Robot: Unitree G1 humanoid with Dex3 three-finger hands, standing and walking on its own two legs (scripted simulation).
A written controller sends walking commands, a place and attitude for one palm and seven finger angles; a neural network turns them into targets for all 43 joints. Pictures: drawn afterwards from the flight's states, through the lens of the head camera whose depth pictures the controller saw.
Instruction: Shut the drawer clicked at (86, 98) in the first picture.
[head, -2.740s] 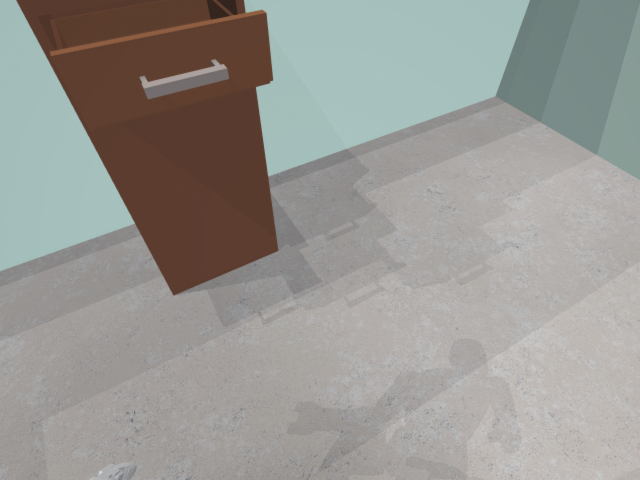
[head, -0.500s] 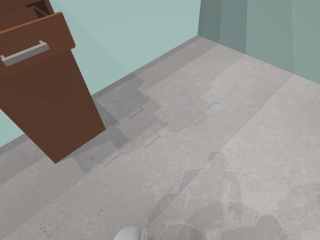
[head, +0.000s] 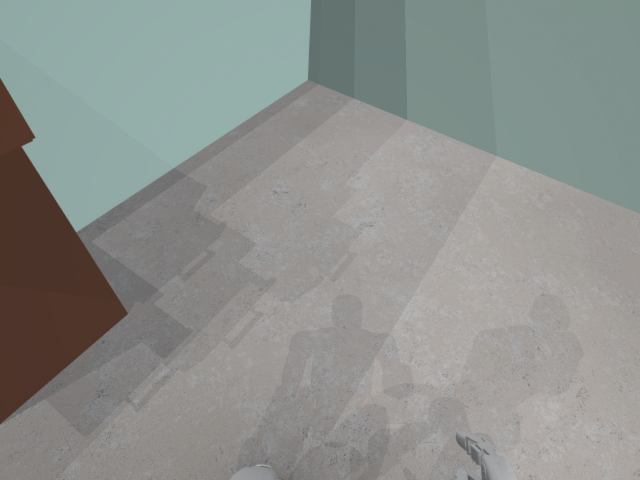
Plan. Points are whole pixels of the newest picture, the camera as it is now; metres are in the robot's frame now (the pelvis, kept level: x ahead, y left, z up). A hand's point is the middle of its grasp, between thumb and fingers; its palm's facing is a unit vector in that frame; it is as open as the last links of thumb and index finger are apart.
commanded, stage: walk to a spot facing it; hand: left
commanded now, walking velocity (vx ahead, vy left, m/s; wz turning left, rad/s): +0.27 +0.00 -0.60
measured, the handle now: out of the picture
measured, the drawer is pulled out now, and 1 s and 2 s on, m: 0.19 0.19 0.19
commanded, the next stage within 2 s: none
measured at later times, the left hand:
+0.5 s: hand (206, 378) +0.27 +0.21 -0.16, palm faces -0.30 -0.94 -0.15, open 7.4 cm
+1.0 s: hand (239, 348) +0.33 +0.17 -0.14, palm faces -0.52 -0.81 -0.28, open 7.4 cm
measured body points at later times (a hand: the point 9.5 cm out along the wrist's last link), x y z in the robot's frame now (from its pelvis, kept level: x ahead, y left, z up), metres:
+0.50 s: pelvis +0.12 +0.07 +0.01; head +0.16 +0.09 +0.46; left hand +0.29 +0.26 -0.14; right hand +0.00 -0.13 -0.13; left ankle +0.09 +0.11 -0.72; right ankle +0.11 -0.07 -0.65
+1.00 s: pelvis +0.17 +0.03 +0.01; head +0.18 +0.00 +0.46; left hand +0.35 +0.21 -0.12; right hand +0.12 -0.24 -0.12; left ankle +0.29 +0.17 -0.65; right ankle +0.12 -0.04 -0.72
